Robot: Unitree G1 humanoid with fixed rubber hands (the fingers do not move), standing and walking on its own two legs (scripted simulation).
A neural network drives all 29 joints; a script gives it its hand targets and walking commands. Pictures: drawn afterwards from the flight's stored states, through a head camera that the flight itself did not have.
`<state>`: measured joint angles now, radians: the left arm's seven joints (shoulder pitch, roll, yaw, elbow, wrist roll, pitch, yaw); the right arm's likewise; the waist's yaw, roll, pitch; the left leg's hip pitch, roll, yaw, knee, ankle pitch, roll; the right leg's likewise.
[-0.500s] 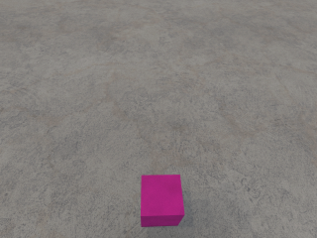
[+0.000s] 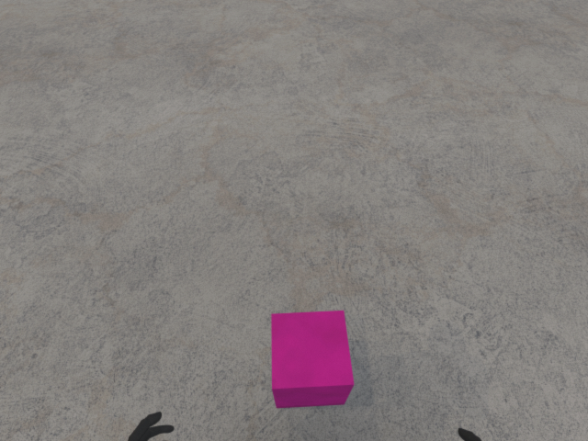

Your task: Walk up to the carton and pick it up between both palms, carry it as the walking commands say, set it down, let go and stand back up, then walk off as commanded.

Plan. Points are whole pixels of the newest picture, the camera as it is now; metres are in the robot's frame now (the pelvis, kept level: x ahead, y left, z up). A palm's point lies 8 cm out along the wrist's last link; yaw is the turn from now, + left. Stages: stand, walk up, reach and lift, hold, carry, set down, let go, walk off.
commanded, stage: reach and lift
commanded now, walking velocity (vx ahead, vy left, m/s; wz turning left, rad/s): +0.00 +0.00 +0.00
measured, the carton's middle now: (309, 360) +0.41 -0.02 -0.64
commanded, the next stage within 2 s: none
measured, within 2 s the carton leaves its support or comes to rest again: neither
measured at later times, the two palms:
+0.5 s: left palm (164, 412) +0.19 +0.22 -0.15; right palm (457, 419) +0.18 -0.23 -0.15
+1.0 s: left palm (199, 337) +0.31 +0.20 -0.18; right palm (421, 332) +0.33 -0.21 -0.19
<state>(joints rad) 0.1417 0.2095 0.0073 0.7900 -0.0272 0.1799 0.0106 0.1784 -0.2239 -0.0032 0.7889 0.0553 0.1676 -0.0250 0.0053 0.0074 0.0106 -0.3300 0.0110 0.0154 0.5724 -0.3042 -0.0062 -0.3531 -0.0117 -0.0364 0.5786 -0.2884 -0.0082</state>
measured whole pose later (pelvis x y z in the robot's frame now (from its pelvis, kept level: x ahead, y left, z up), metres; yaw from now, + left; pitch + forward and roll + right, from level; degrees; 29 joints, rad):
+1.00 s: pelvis -0.08 -0.01 -0.09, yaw +1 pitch +29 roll +2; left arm -0.68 0.17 0.24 0.73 -0.01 0.27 0.05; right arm -0.75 -0.22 -0.19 0.80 -0.02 0.28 -0.01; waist 0.01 -0.01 0.01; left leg -1.22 -0.01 0.00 1.05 -0.34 -0.02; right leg -1.26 0.00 0.01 1.08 -0.33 -0.02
